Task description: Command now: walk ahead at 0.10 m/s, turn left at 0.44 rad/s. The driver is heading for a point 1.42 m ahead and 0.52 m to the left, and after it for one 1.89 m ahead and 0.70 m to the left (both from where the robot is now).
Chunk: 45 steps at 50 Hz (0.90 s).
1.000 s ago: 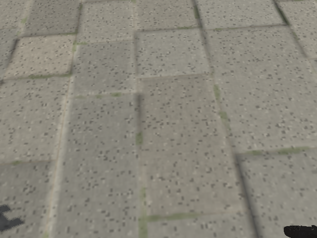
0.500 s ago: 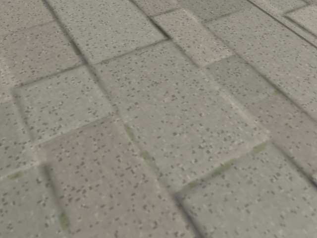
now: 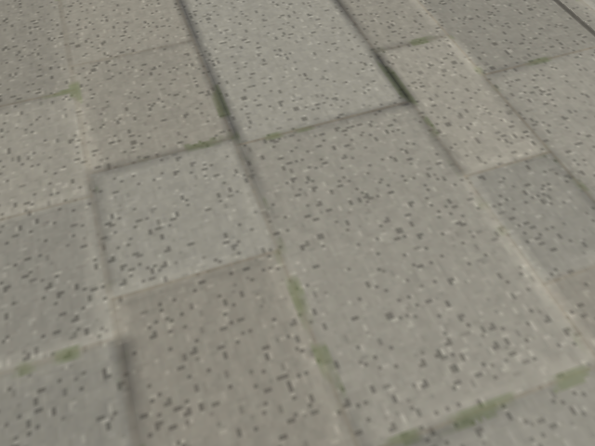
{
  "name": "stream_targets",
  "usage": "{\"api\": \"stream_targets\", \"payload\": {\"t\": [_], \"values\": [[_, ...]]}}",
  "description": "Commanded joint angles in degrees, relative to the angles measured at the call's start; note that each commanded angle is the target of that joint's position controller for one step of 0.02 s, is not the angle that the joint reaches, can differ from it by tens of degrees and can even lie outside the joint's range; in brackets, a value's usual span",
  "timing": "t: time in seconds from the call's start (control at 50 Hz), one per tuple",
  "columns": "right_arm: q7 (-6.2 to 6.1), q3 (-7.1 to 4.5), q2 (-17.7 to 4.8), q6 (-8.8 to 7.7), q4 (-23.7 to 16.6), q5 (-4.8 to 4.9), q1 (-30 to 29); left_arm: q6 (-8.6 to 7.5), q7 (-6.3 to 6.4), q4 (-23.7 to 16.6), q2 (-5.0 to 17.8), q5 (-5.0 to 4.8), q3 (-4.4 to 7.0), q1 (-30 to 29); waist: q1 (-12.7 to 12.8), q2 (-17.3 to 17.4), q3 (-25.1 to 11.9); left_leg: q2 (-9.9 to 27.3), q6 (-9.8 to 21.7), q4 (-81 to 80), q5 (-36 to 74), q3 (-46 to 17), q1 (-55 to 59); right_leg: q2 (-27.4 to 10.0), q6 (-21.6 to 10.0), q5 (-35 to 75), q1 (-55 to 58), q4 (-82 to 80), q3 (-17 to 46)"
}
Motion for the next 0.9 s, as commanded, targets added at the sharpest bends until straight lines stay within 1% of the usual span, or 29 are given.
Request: {"api": "stream_targets", "payload": {"t": [0.02,0.1,0.12,0.14,0.16,0.18,0.2,0.22,0.24,0.26,0.28,0.32,0.4,0.46,0.52,0.54,0.58,0.6,0.62,0.64,0.66,0.68,0.7,0.72,0.76,0.78,0.82,0.86,0.9], "values": [[1.09,-1.04,-3.8,0.39,-4.4,-0.12,1.1,0.20,0.78,-3.2,9.4,-0.72,2.39,-3.8,-0.9,-7.4,-6.8,0.9,1.2,-3.8,1.6,0.1,7.0,-17.4,-10.0,23.6,1.3,-4.3,4.7],[2.14,-2.00,-4.9,1.42,-6.8,-0.16,0.0,1.47,0.57,-2.2,10.9,-2.58,3.04,-4.3,-1.6,-7.4,-6.0,-0.8,4.3,-11.4,-2.7,2.6,8.9,-19.1,-7.2,20.9,4.1,2.8,5.1],[2.10,-2.34,-5.1,1.36,-6.7,-0.22,1.4,1.69,0.63,-1.8,10.4,-3.06,3.00,-4.1,-2.5,-6.6,-6.5,-2.3,5.6,-16.4,1.2,3.8,12.6,-17.7,-5.1,20.6,3.6,7.1,3.7],[1.50,-3.38,-7.5,1.12,-6.3,-0.54,4.3,1.76,0.49,-0.4,9.1,-2.69,2.82,-0.8,-3.1,-2.7,-8.2,-3.4,7.6,-21.6,11.5,2.0,19.1,-14.1,-1.8,18.7,1.8,15.0,1.4],[0.16,-5.44,-15.2,0.83,-6.7,-0.76,7.6,1.47,0.32,-1.6,7.4,-0.42,2.27,0.3,-2.6,11.4,-10.7,7.1,12.9,-23.1,40.1,-13.5,29.6,-7.4,3.6,2.3,-9.8,31.7,-2.3],[0.24,-5.27,-16.9,0.19,-7.8,-2.25,7.9,1.67,0.42,-4.0,5.6,0.77,1.40,-2.0,-2.9,17.1,-15.0,17.1,25.5,-25.3,43.9,-31.6,35.9,1.9,7.0,-30.7,-24.3,45.9,4.4],[1.02,-4.26,-13.3,-0.89,-8.1,-1.90,7.7,2.07,0.23,-3.3,8.0,-0.16,2.02,-4.6,-4.9,7.0,-17.4,15.8,25.6,-26.8,38.1,-28.7,35.2,0.5,6.3,-30.4,-25.8,51.9,13.3],[1.02,-3.94,-12.2,-1.72,-8.3,-1.31,5.0,2.32,0.33,-3.7,7.8,-1.47,2.07,-5.7,-3.6,4.9,-14.4,13.2,22.9,-27.2,32.4,-23.5,32.4,-0.5,5.2,-25.6,-27.6,52.1,14.3],[0.71,-3.66,-10.7,-1.90,-8.5,-0.27,2.1,2.57,0.92,-2.7,7.6,-1.33,2.23,-5.2,-2.1,1.5,-12.1,10.4,19.7,-27.5,25.8,-20.4,30.0,-1.7,5.0,-21.1,-28.2,49.4,14.7],[0.15,-3.19,-9.2,-1.58,-8.9,0.40,-0.4,2.80,1.53,-2.6,8.6,-0.74,2.66,-5.4,-1.1,1.7,-10.7,8.9,18.0,-28.3,21.9,-18.9,27.2,-2.4,5.2,-17.4,-27.4,46.4,15.2],[-0.34,-2.94,-8.9,-1.26,-9.4,0.03,-1.3,2.91,1.62,-2.4,8.4,-0.62,2.74,-5.1,-0.3,3.6,-10.8,7.5,17.4,-28.7,21.6,-17.8,24.3,-1.7,5.6,-14.8,-24.3,45.9,14.8],[-0.94,-3.00,-9.0,-0.94,-9.9,-0.55,-1.4,2.82,1.61,-2.0,7.3,-1.00,2.55,-3.7,0.2,4.6,-11.9,6.1,17.3,-28.8,21.9,-16.9,23.9,-0.4,6.4,-12.3,-22.4,42.3,14.8],[-1.89,-3.55,-10.3,-0.40,-10.0,-0.17,-0.4,2.60,1.53,-2.2,5.8,-1.12,1.85,-5.4,-1.1,4.9,-11.9,5.2,17.0,-28.6,14.4,-19.1,23.6,0.6,7.7,-10.1,-19.9,31.0,15.8],[-1.84,-3.67,-10.5,0.15,-10.4,-0.40,-1.2,2.31,1.00,-2.1,6.4,-1.38,1.87,-5.7,-1.7,6.5,-10.8,4.6,16.7,-29.0,7.6,-22.0,20.8,1.4,7.6,-9.5,-16.1,25.2,16.1],[-1.50,-3.59,-10.3,0.62,-10.7,-0.22,-1.8,1.48,0.23,-2.0,7.1,-1.65,2.04,-4.9,-1.8,7.6,-10.2,4.3,16.3,-27.9,7.8,-26.1,21.0,2.2,6.7,-10.3,-13.2,19.3,16.2],[-1.49,-3.53,-10.2,0.81,-10.9,-0.04,-2.1,1.13,-0.08,-1.8,7.2,-1.72,2.11,-4.0,-1.5,7.7,-10.3,4.0,15.9,-27.1,9.0,-27.2,21.3,2.4,6.2,-9.7,-11.7,16.2,16.1],[-1.78,-3.24,-9.6,1.41,-11.4,0.68,-3.7,0.50,-0.63,-0.5,7.4,-1.69,2.42,0.0,1.1,7.1,-10.2,1.4,13.3,-24.0,9.1,-26.9,19.3,2.2,4.6,-1.5,-4.3,3.8,14.8],[-1.94,-2.75,-7.9,1.55,-11.6,0.68,-2.3,0.51,-0.52,-0.1,10.1,-1.04,3.17,1.8,0.9,3.3,-10.9,-1.6,10.3,-19.4,2.1,-24.3,14.6,-4.0,2.4,2.0,1.9,0.2,19.0],[-1.72,-2.07,-4.9,1.32,-12.4,0.44,0.5,1.13,0.02,-0.7,15.5,0.01,4.16,0.0,-2.9,-12.5,-10.0,-10.5,6.5,-7.6,-15.2,-13.4,4.4,-16.4,-4.3,10.4,6.1,-1.7,32.3],[-1.60,-3.32,-8.9,0.66,-12.7,0.05,-0.1,1.13,-0.14,-1.5,14.1,1.81,3.83,-0.8,-1.5,-17.8,-8.4,-11.9,3.7,5.7,-25.2,-9.1,-0.9,-23.4,-12.4,15.5,1.9,-3.5,40.7],[-1.44,-4.53,-12.2,0.55,-11.5,-0.05,1.2,0.92,0.12,-3.0,11.1,1.51,2.84,-3.8,-2.4,-12.5,-7.6,-9.2,2.6,13.9,-22.0,-10.2,-0.6,-22.2,-12.7,15.7,0.6,-2.8,36.6],[-1.42,-4.90,-12.1,0.97,-10.1,0.20,2.3,0.99,0.42,-3.4,9.0,0.61,2.34,-6.4,-3.4,-10.2,-6.6,-8.7,1.7,17.1,-18.5,-9.3,-0.8,-18.3,-10.0,14.5,0.2,-1.8,30.5],[-1.63,-4.69,-10.6,1.61,-9.2,0.11,3.2,1.08,0.70,-3.7,8.1,-0.35,2.00,-7.2,-3.2,-9.6,-5.9,-8.3,0.6,19.6,-15.4,-8.7,-2.0,-15.5,-8.1,12.8,1.3,-1.1,26.4],[-1.54,-4.31,-9.1,2.05,-9.2,0.17,3.1,1.21,0.99,-3.6,7.7,-0.86,1.70,-6.9,-2.5,-9.8,-5.2,-8.0,-0.4,21.5,-13.5,-8.2,-3.3,-14.8,-8.0,14.5,2.1,-0.8,24.1],[-1.16,-3.52,-7.0,2.14,-10.7,0.89,0.6,1.82,1.55,-3.1,8.2,-0.58,1.68,-4.6,-0.8,-10.7,-4.7,-7.1,-1.6,18.4,-11.1,-5.0,-3.9,-13.3,-8.6,16.5,3.9,-1.2,19.7],[-1.06,-3.17,-6.4,2.04,-11.7,1.11,-1.3,2.11,1.81,-2.9,8.6,-0.38,1.83,-3.0,0.5,-11.3,-5.1,-6.4,-2.1,15.4,-10.6,-4.1,-4.8,-13.7,-9.1,17.5,6.5,-1.2,19.0],[-0.75,-2.65,-5.6,1.94,-13.1,0.90,-3.3,2.57,1.98,-2.7,10.0,-0.28,2.30,-1.1,2.0,-11.9,-6.5,-4.6,-2.7,9.9,-11.2,-3.1,-3.7,-15.4,-10.0,19.4,10.1,-0.8,18.3],[-0.13,-2.00,-4.9,1.93,-14.0,0.76,-4.1,2.73,1.64,-2.7,11.6,-0.84,2.94,0.0,3.3,-11.9,-7.8,-3.0,-2.0,3.9,-11.1,-0.9,-0.2,-16.3,-9.9,6.5,9.5,-3.2,17.4],[0.48,-1.53,-4.6,1.75,-14.6,0.56,-4.5,2.46,1.00,-2.6,13.1,-1.47,3.36,0.0,3.6,-12.9,-6.5,-2.8,-0.4,-1.7,-12.3,1.3,4.6,-16.4,-9.5,-5.3,5.3,-5.9,17.2]]}}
